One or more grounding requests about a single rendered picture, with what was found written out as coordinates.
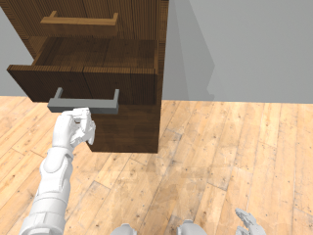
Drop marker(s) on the robot left forearm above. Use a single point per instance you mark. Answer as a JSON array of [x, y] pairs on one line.
[[47, 213]]

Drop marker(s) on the left robot hand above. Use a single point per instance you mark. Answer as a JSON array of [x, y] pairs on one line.
[[68, 134]]

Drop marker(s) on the right robot hand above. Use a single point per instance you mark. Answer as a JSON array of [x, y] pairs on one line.
[[249, 222]]

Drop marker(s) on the handle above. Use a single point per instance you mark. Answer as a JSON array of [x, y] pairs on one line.
[[95, 106], [79, 26]]

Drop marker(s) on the robot right thigh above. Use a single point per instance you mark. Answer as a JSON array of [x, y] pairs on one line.
[[189, 229]]

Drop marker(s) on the drawer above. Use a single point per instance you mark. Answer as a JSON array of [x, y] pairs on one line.
[[91, 68]]

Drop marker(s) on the robot right shin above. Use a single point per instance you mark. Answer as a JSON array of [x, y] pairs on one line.
[[188, 221]]

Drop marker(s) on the cabinet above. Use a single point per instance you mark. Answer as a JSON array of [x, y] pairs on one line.
[[135, 128]]

